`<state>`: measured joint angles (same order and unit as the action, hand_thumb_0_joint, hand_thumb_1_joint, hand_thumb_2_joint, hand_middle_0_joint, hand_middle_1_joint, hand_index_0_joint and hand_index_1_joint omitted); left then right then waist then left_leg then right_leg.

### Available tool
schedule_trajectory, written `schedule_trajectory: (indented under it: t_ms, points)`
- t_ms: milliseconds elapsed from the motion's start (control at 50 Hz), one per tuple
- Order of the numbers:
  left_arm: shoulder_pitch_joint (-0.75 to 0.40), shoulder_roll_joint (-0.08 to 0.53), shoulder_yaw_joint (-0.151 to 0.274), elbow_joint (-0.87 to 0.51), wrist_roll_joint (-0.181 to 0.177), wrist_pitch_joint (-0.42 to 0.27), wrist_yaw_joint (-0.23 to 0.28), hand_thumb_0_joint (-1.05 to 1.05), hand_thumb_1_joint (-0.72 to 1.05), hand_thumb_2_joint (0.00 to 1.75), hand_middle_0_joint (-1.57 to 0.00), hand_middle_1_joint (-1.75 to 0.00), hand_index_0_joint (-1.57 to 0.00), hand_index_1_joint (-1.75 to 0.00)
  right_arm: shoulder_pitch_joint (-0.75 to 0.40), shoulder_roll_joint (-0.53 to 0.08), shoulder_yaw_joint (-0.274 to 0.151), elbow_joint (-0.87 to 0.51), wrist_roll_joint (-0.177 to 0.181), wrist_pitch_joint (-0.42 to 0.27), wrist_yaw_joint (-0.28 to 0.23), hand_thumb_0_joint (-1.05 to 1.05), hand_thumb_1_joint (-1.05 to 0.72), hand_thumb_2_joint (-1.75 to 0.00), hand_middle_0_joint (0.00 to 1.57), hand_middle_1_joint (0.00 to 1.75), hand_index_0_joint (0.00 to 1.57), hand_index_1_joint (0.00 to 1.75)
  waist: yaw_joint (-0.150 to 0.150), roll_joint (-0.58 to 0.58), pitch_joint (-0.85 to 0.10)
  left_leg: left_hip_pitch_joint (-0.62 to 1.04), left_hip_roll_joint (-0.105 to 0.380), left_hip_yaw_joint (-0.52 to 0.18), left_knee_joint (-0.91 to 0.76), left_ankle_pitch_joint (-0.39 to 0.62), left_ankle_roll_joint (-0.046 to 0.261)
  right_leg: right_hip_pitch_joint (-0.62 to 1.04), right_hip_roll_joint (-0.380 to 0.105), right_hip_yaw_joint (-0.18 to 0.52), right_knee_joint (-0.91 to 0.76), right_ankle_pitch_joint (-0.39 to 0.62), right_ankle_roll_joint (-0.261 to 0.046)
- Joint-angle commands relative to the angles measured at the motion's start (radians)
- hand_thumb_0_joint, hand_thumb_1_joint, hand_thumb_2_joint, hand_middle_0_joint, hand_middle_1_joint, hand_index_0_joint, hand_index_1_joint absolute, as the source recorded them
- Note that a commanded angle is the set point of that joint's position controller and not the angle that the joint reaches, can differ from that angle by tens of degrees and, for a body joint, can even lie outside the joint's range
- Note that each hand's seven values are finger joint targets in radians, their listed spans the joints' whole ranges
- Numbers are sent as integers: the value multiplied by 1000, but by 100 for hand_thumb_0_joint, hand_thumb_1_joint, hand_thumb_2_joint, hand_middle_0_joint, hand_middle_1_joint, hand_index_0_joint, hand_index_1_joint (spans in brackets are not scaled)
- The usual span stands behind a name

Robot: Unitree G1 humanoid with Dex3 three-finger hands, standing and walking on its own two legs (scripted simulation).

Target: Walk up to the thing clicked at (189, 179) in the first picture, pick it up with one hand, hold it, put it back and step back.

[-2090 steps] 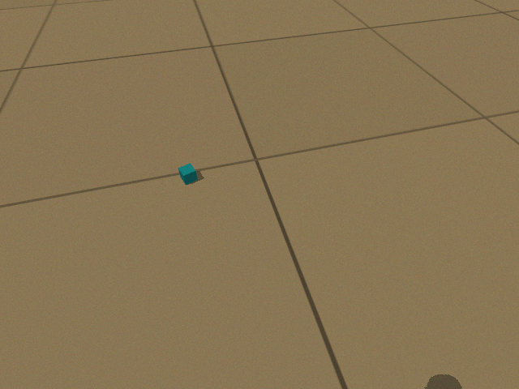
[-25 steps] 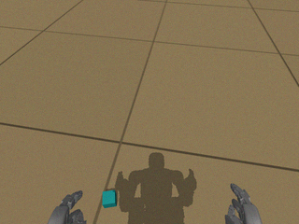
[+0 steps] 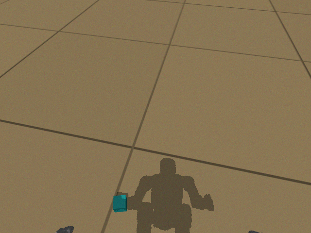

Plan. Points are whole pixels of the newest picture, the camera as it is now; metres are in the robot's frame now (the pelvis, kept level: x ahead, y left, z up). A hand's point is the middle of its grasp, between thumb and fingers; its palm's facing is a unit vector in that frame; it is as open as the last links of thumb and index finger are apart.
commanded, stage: stand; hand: left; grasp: from above
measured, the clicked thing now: (120, 203) +0.40 +0.23 -0.72
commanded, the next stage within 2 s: none
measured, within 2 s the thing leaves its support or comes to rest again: neither
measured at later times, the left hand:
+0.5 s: hand out of the picture +0.03 +0.25 -0.14, palm faces +0.04 -0.95 -0.31, open 7.4 cm
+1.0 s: hand out of the picture +0.05 +0.23 -0.14, palm faces +0.02 -0.95 -0.32, open 7.4 cm
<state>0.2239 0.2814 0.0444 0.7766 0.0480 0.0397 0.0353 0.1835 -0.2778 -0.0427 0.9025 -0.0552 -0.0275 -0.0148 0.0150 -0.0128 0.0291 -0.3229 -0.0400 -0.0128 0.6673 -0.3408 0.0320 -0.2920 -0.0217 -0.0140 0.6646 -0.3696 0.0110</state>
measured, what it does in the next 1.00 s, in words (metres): stands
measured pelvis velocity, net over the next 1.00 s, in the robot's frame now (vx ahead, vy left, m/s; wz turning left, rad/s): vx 0.00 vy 0.00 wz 0.01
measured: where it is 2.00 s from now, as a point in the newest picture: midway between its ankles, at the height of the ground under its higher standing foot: outside the picture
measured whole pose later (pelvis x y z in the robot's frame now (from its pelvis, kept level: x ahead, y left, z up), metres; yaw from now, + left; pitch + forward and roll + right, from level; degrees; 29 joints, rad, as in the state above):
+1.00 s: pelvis +0.00 +0.00 +0.03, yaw +0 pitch -3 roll +0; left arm 0.14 0.28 0.03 1.15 0.02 -0.01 0.02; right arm 0.12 -0.30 -0.02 1.14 -0.02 -0.01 -0.02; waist 0.00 0.01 0.06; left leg -0.09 -0.04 -0.03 0.32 -0.16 0.03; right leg -0.07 -0.03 -0.02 0.33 -0.20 0.01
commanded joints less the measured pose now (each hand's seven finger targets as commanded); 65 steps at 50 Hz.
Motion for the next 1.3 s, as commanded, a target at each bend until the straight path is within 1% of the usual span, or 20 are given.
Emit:
schedule_trajectory:
  t_ms: [0, 100, 140, 200, 320, 340, 400, 420, 440, 500, 580, 640, 660, 760, 820, 980, 1040, 1140, 1180, 1280]
  points:
    - [-64, 146, 44, -6, -8, -52, 14, 0, 90, 90, -20, -30, -20, -30, -45, -146, -38, -41, 6, -22, -15, 0, -90, -90, 20, 30, 20, 30, 3, -3, -68, 106, 90, -120, -177, 264, 22, 68, -78, 101, -194, 241, -41]
    - [-66, 147, 39, 95, -21, -51, 14, 0, 90, 90, -20, -30, -20, -30, -44, -169, -38, 26, 15, -16, -24, 0, -90, -90, 20, 30, 20, 30, 5, 53, -50, 161, 119, -146, -275, 329, 17, 140, -71, 76, -237, 253, -30]
    - [-60, 146, 36, 134, -20, -49, 14, 0, 90, 90, -20, -30, -20, -30, -57, -175, -39, 47, 17, -12, -27, 0, -90, -90, 20, 30, 20, 30, 13, 60, -37, 164, 126, -154, -310, 300, 14, 160, -68, 67, -259, 228, -23]
    - [-74, 164, 36, 179, -19, -51, 12, 0, 90, 90, -20, -30, -20, -30, -51, -176, -37, 77, 22, -7, -27, 0, -90, -90, 20, 30, 20, 30, 2, 39, -10, 149, 121, -153, -359, 225, 6, 181, -70, 71, -295, 205, -22]
    - [-76, 160, 29, 243, -20, -53, 12, 0, 90, 90, -20, -30, -20, -30, -68, -182, -37, 112, 23, -5, -25, 0, -90, -90, 20, 30, 20, 30, 6, 30, -6, 191, 126, -152, -386, 235, 6, 198, -82, 70, -339, 216, -15]
    - [-85, 164, 29, 250, -19, -52, 10, 0, 90, 90, -20, -30, -20, -30, -58, -182, -35, 121, 24, -3, -24, 0, -90, -90, 20, 30, 20, 30, 0, 35, 11, 171, 127, -159, -408, 176, 3, 193, -78, 67, -340, 195, -12]
    - [-74, 163, 24, 269, -16, -55, 8, 0, 90, 90, -20, -30, -20, -30, -75, -188, -36, 129, 26, -2, -21, 0, -90, -90, 20, 30, 20, 30, 5, 18, 7, 191, 125, -152, -405, 196, 3, 187, -85, 70, -364, 195, -12]
    - [-98, 169, 25, 273, -19, -53, 7, 0, 90, 90, -20, -30, -20, -30, -64, -184, -33, 137, 25, 0, -20, 0, -90, -90, 20, 30, 20, 30, -7, 29, 41, 158, 126, -157, -430, 136, 0, 181, -80, 69, -359, 171, -11]
    - [-89, 169, 25, 277, -18, -51, 5, 0, 90, 90, -20, -30, -20, -30, -65, -198, -35, 142, 23, 3, -20, 0, -90, -90, 20, 30, 20, 30, -1, 36, 43, 137, 125, -166, -445, 57, -1, 182, -74, 66, -361, 143, -10]
    - [-70, 168, 22, 295, -19, -50, 2, 0, 90, 90, -20, -30, -20, -30, -88, -202, -35, 143, 25, 5, -18, 0, -90, -90, 20, 30, 20, 30, 8, 44, 47, 126, 133, -180, -461, 22, 3, 182, -76, 61, -357, 140, -13]
    - [-75, 180, 21, 305, -18, -58, 2, 0, 90, 90, -20, -30, -20, -30, -86, -192, -30, 150, 29, 0, -15, 0, -90, -90, 20, 30, 20, 30, 1, 19, 1, 198, 131, -158, -428, 146, 5, 180, -94, 76, -372, 183, -19]
    - [-83, 188, 21, 311, -23, -57, 1, 0, 90, 90, -20, -30, -20, -30, -78, -204, -27, 163, 29, 1, -14, 0, -90, -90, 20, 30, 20, 30, -2, 30, 20, 164, 131, -163, -444, 95, 3, 185, -89, 73, -372, 165, -16]
    - [-72, 187, 20, 315, -21, -59, 2, 0, 90, 90, -20, -30, -20, -30, -93, -204, -28, 158, 30, 0, -13, 0, -90, -90, 20, 30, 20, 30, 3, 20, 0, 200, 132, -156, -426, 150, 7, 185, -97, 78, -376, 190, -18]
    - [-92, 196, 20, 316, -24, -61, 2, 0, 90, 90, -20, -30, -20, -30, -85, -205, -21, 168, 32, -2, -12, 0, -90, -90, 20, 30, 20, 30, -9, 16, -9, 226, 132, -141, -409, 227, 6, 179, -101, 82, -380, 220, -22]
    - [-98, 198, 19, 318, -26, -63, 4, 0, 90, 90, -20, -30, -20, -30, -77, -204, -16, 174, 34, -3, -14, 0, -90, -90, 20, 30, 20, 30, -11, 7, -26, 231, 136, -130, -389, 338, 7, 209, -106, 83, -386, 276, -20]
    - [-105, 195, 18, 323, -28, -61, 0, 0, 90, 90, -20, -30, -20, -30, -91, -217, -12, 183, 34, -1, -16, 0, -90, -90, 20, 30, 20, 30, -6, 8, -15, 221, 139, -126, -393, 335, 0, 219, -102, 81, -401, 266, -18]
    - [-110, 202, 18, 328, -27, -63, -2, 0, 90, 90, -20, -30, -20, -30, -87, -211, -8, 186, 36, 1, -14, 0, -90, -90, 20, 30, 20, 30, -11, 13, 5, 204, 138, -128, -407, 277, -2, 216, -105, 87, -411, 245, -20]
    - [-133, 212, 21, 317, -31, -67, -4, 0, 90, 90, -20, -30, -20, -30, -88, -220, -8, 190, 37, -5, -15, 0, -90, -90, 20, 30, 20, 30, -10, 26, -36, 223, 146, -121, -394, 366, -6, 249, -110, 91, -399, 320, -25]
    - [-135, 213, 22, 317, -31, -67, -5, 0, 90, 90, -20, -30, -20, -30, -104, -224, -8, 186, 36, -5, -15, 0, -90, -90, 20, 30, 20, 30, -6, 30, -41, 216, 144, -122, -398, 335, -4, 254, -110, 89, -402, 308, -25]
    - [-134, 208, 21, 319, -31, -67, -6, 0, 90, 90, -20, -30, -20, -30, -100, -223, -6, 188, 39, -7, -17, 0, -90, -90, 20, 30, 20, 30, -8, 15, -63, 250, 153, -120, -386, 412, -4, 255, -108, 81, -391, 364, -26]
